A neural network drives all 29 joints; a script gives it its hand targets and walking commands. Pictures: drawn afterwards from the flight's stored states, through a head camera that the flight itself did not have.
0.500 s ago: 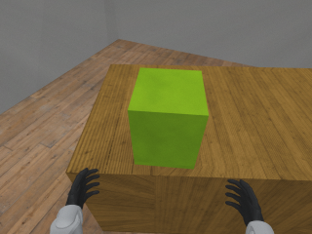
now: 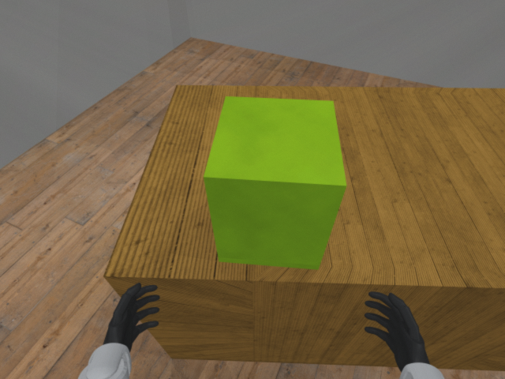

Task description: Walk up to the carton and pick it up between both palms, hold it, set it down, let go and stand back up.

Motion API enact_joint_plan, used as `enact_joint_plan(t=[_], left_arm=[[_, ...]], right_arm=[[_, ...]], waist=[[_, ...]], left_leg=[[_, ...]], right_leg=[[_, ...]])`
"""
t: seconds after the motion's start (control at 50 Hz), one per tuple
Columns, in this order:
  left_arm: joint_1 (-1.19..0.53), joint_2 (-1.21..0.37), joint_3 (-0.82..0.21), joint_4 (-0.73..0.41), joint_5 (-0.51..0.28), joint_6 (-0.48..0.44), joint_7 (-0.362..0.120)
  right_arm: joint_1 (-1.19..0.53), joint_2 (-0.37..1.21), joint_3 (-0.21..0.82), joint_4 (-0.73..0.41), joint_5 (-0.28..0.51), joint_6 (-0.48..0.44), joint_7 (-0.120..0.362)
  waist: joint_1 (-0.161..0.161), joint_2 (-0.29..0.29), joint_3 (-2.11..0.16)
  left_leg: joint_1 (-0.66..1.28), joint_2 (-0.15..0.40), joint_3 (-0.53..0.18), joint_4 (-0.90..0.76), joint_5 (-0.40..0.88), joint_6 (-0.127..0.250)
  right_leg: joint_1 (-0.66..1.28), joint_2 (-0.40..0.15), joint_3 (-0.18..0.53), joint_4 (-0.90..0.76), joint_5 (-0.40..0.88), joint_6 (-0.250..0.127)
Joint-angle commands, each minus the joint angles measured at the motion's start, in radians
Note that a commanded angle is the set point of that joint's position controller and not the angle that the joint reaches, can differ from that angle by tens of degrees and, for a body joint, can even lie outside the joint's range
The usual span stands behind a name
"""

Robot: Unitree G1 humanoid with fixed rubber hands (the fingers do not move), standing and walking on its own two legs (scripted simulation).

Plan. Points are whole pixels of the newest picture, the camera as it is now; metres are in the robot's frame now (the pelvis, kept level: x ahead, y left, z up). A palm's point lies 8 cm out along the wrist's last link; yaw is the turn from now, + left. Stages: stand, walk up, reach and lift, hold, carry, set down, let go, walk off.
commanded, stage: set down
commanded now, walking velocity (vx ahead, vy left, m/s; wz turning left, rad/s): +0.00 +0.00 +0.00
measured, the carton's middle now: (273, 185) +0.47 -0.04 +0.03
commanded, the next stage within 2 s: let go in 0.94 s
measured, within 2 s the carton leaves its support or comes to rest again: neither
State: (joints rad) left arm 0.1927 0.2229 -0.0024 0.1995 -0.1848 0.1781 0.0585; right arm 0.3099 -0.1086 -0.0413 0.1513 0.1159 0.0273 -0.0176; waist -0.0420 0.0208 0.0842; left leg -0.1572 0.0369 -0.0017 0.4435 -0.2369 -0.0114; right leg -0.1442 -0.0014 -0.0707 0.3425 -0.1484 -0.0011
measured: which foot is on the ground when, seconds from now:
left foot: down 0.00-1.00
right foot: down 0.00-1.00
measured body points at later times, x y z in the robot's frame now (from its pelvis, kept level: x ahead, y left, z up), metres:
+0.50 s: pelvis +0.00 +0.00 +0.00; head +0.03 +0.00 +0.45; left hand +0.20 +0.22 -0.06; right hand +0.17 -0.22 -0.06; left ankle +0.00 +0.12 -0.74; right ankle +0.03 -0.12 -0.74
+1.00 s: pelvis +0.01 +0.00 +0.00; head +0.03 +0.00 +0.45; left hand +0.19 +0.22 -0.08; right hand +0.16 -0.22 -0.08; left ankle +0.00 +0.12 -0.74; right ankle +0.03 -0.12 -0.74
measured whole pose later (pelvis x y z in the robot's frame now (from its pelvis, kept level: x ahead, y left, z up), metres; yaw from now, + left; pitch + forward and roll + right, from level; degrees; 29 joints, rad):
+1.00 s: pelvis +0.01 +0.00 +0.00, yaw +0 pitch -3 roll -1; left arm 0.22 0.20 0.00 0.40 -0.07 0.16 0.04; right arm 0.25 -0.13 -0.04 0.52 0.10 -0.12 0.04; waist -0.04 0.02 0.11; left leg -0.15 0.04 0.00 0.44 -0.25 -0.01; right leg -0.14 0.00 -0.07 0.35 -0.16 0.00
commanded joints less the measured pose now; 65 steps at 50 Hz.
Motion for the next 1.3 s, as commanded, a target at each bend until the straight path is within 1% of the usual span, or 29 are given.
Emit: enact_joint_plan(t=[0.0, 0.1, 0.12, 0.16, 0.18, 0.22, 0.24, 0.34, 0.38, 0.4, 0.42, 0.48, 0.5, 0.52, 0.54, 0.58, 0.7, 0.72, 0.74, 0.76, 0.8, 0.84, 0.96, 0.98, 1.0, 1.08, 1.16, 1.22, 1.28], left_arm=[[0.064, 0.098, 0.001, -0.229, 0.096, -0.063, 0.002], [0.052, 0.116, 0.023, -0.135, 0.106, -0.063, -0.021], [0.054, 0.099, 0.021, -0.043, 0.124, -0.051, -0.033], [0.056, 0.105, 0.033, -0.128, 0.119, -0.068, -0.031], [0.054, 0.105, 0.037, -0.064, 0.133, -0.064, -0.03], [0.054, 0.113, 0.027, -0.102, 0.123, -0.08, -0.025], [0.054, 0.117, 0.025, -0.092, 0.117, -0.082, -0.027], [0.02, 0.085, 0.028, 0.097, 0.17, -0.054, -0.037], [0.005, 0.09, 0.022, -0.014, 0.143, -0.071, -0.025], [0.004, 0.112, 0.03, -0.016, 0.135, -0.078, -0.025], [0.001, 0.088, 0.021, 0.037, 0.157, -0.065, -0.017], [-0.025, 0.101, 0.017, 0.001, 0.128, -0.078, -0.007], [-0.007, 0.083, 0.02, 0.061, 0.152, -0.072, -0.01], [0.006, 0.085, 0.017, 0.027, 0.146, -0.075, -0.005], [-0.011, 0.103, 0.021, -0.024, 0.131, -0.089, -0.006], [-0.012, 0.095, 0.023, 0.104, 0.162, -0.067, -0.02], [-0.034, 0.096, 0.03, 0.098, 0.178, -0.068, -0.018], [-0.019, 0.09, 0.029, 0.117, 0.173, -0.068, -0.013], [-0.02, 0.114, 0.035, -0.058, 0.142, -0.09, 0.001], [-0.012, 0.093, 0.031, 0.085, 0.172, -0.072, -0.01], [-0.015, 0.074, 0.033, 0.205, 0.206, -0.053, -0.022], [-0.016, 0.092, 0.044, 0.127, 0.187, -0.067, -0.022], [-0.032, 0.07, 0.031, 0.156, 0.184, -0.072, -0.008], [-0.033, 0.109, 0.038, -0.033, 0.155, -0.106, 0.007], [-0.049, 0.077, 0.031, 0.14, 0.185, -0.081, -0.009], [-0.015, 0.068, 0.048, 0.261, 0.21, -0.057, -0.028], [-0.049, 0.077, 0.052, 0.202, 0.207, -0.077, -0.015], [-0.038, 0.095, 0.056, 0.18, 0.178, -0.093, -0.019], [-0.043, 0.08, 0.051, 0.167, 0.196, -0.098, -0.011]], right_arm=[[-0.031, -0.158, -0.034, -0.088, -0.011, -0.079, 0.018], [-0.04, -0.139, -0.004, -0.071, -0.032, -0.092, 0.009], [-0.03, -0.138, 0.002, 0.043, -0.051, -0.078, 0.009], [-0.032, -0.154, -0.017, -0.027, -0.047, -0.099, 0.015], [-0.033, -0.145, -0.008, 0.02, -0.06, -0.102, 0.015], [-0.052, -0.152, -0.016, -0.005, -0.055, -0.121, 0.016], [-0.072, -0.154, -0.016, -0.001, -0.055, -0.127, 0.019], [-0.091, -0.162, 0.003, 0.178, -0.101, -0.119, 0.032], [-0.108, -0.172, -0.018, 0.093, -0.083, -0.143, 0.029], [-0.101, -0.156, -0.01, 0.07, -0.092, -0.156, 0.03], [-0.129, -0.186, -0.017, 0.167, -0.105, -0.151, 0.042], [-0.141, -0.171, -0.015, 0.106, -0.102, -0.177, 0.051], [-0.132, -0.175, -0.032, 0.187, -0.112, -0.167, 0.052], [-0.136, -0.18, -0.007, 0.154, -0.099, -0.181, 0.055], [-0.141, -0.173, -0.018, 0.093, -0.094, -0.189, 0.047], [-0.129, -0.161, 0.008, 0.232, -0.118, -0.164, 0.048], [-0.149, -0.164, -0.008, 0.265, -0.131, -0.185, 0.052], [-0.161, -0.195, -0.017, 0.27, -0.137, -0.19, 0.056], [-0.161, -0.189, -0.018, 0.155, -0.108, -0.212, 0.055], [-0.159, -0.192, -0.005, 0.267, -0.123, -0.198, 0.057], [-0.163, -0.182, 0.001, 0.389, -0.145, -0.183, 0.06], [-0.161, -0.166, 0.01, 0.316, -0.14, -0.204, 0.051], [-0.191, -0.179, -0.016, 0.381, -0.159, -0.215, 0.066], [-0.194, -0.189, -0.018, 0.236, -0.116, -0.251, 0.065], [-0.192, -0.176, -0.015, 0.39, -0.143, -0.226, 0.061], [-0.171, -0.188, -0.008, 0.45, -0.166, -0.212, 0.062], [-0.198, -0.175, -0.018, 0.45, -0.167, -0.24, 0.063], [-0.189, -0.16, -0.006, 0.373, -0.159, -0.271, 0.056], [-0.187, -0.183, -0.028, 0.431, -0.154, -0.266, 0.062]], waist=[[0.076, 0.055, -0.193], [0.085, 0.023, -0.177], [0.069, 0.043, -0.129], [0.084, 0.006, -0.194], [0.091, 0.017, -0.18], [0.081, 0.034, -0.174], [0.097, -0.001, -0.176], [0.088, 0.038, -0.103], [0.083, 0.029, -0.156], [0.105, -0.017, -0.169], [0.094, 0.04, -0.147], [0.104, -0.002, -0.186], [0.083, 0.035, -0.137], [0.106, 0.02, -0.173], [0.101, -0.013, -0.201], [0.084, -0.007, -0.135], [0.077, 0.018, -0.16], [0.093, 0.012, -0.171], [0.107, 0.012, -0.223], [0.084, 0.007, -0.159], [0.085, 0.033, -0.123], [0.096, 0.002, -0.17], [0.091, 0.026, -0.154], [0.109, 0.032, -0.224], [0.079, 0.026, -0.162], [0.081, 0.005, -0.132], [0.087, 0.029, -0.151], [0.098, -0.018, -0.207], [0.082, 0.042, -0.178]], left_leg=[[0.001, -0.018, 0.048, -0.148, 0.21, -0.045], [-0.003, -0.034, 0.064, -0.136, 0.187, -0.032], [0.004, -0.037, 0.062, -0.142, 0.168, -0.034], [0.018, -0.031, 0.061, -0.129, 0.21, -0.035], [0.009, -0.033, 0.062, -0.128, 0.198, -0.035], [-0.005, -0.029, 0.057, -0.138, 0.186, -0.037], [-0.003, -0.028, 0.066, -0.133, 0.19, -0.034], [-0.019, -0.037, 0.079, -0.144, 0.11, -0.031], [-0.026, -0.03, 0.064, -0.145, 0.107, -0.03], [-0.045, -0.027, 0.075, -0.135, 0.133, -0.021], [-0.023, -0.021, 0.063, -0.143, 0.11, -0.028], [-0.041, -0.01, 0.062, -0.155, 0.082, -0.014], [-0.038, -0.021, 0.072, -0.151, 0.084, -0.031], [-0.044, -0.02, 0.072, -0.144, 0.125, -0.025], [-0.038, -0.022, 0.076, -0.141, 0.117, -0.017], [-0.039, -0.033, 0.082, -0.142, 0.094, -0.017], [-0.035, -0.03, 0.075, -0.143, 0.076, -0.024], [-0.043, -0.026, 0.081, -0.149, 0.089, -0.022], [-0.048, -0.014, 0.067, -0.134, 0.146, -0.023], [-0.036, -0.032, 0.075, -0.133, 0.139, -0.024], [-0.036, -0.034, 0.079, -0.15, 0.121, -0.028], [-0.023, -0.036, 0.083, -0.13, 0.138, -0.027], [-0.056, -0.031, 0.078, -0.138, 0.125, -0.027], [-0.03, -0.032, 0.081, -0.12, 0.192, -0.028], [-0.043, -0.035, 0.084, -0.135, 0.124, -0.031], [-0.005, -0.041, 0.089, -0.134, 0.113, -0.02], [-0.021, -0.04, 0.083, -0.115, 0.162, -0.026], [0.0, -0.044, 0.097, -0.1, 0.191, -0.015], [0.025, -0.038, 0.084, -0.107, 0.218, -0.028]], right_leg=[[0.167, 0.049, 0.073, -0.007, 0.102, -0.037], [0.17, 0.033, 0.085, -0.024, 0.091, -0.025], [0.154, 0.028, 0.093, -0.033, 0.072, -0.028], [0.152, 0.044, 0.074, -0.022, 0.088, -0.026], [0.162, 0.041, 0.078, -0.02, 0.091, -0.028], [0.161, 0.041, 0.071, -0.017, 0.086, -0.033], [0.162, 0.042, 0.072, -0.021, 0.08, -0.026], [0.122, 0.027, 0.077, -0.025, 0.002, -0.03], [0.141, 0.038, 0.057, -0.011, 0.005, -0.029], [0.152, 0.035, 0.06, -0.005, 0.036, -0.023], [0.103, 0.045, 0.056, 0.002, -0.016, -0.037], [0.148, 0.042, 0.047, 0.006, 0.01, -0.035], [0.121, 0.039, 0.055, -0.001, -0.016, -0.034], [0.149, 0.043, 0.046, 0.018, 0.022, -0.029], [0.167, 0.036, 0.051, 0.008, 0.041, -0.024], [0.145, 0.026, 0.065, -0.005, -0.004, -0.023], [0.148, 0.026, 0.054, 0.007, -0.004, -0.022], [0.158, 0.038, 0.048, 0.024, -0.005, -0.025], [0.179, 0.04, 0.043, 0.042, 0.061, -0.024], [0.149, 0.034, 0.048, 0.024, 0.03, -0.02], [0.153, 0.033, 0.048, 0.02, 0.021, -0.029], [0.162, 0.034, 0.044, 0.021, 0.037, -0.019], [0.149, 0.039, 0.037, 0.038, 0.013, -0.03], [0.169, 0.038, 0.034, 0.049, 0.085, -0.025], [0.168, 0.037, 0.046, 0.031, 0.021, -0.026], [0.124, 0.032, 0.049, 0.011, -0.003, -0.032], [0.116, 0.039, 0.036, 0.037, 0.033, -0.028], [0.132, 0.037, 0.047, 0.03, 0.075, -0.02], [0.121, 0.035, 0.041, 0.034, 0.096, -0.03]])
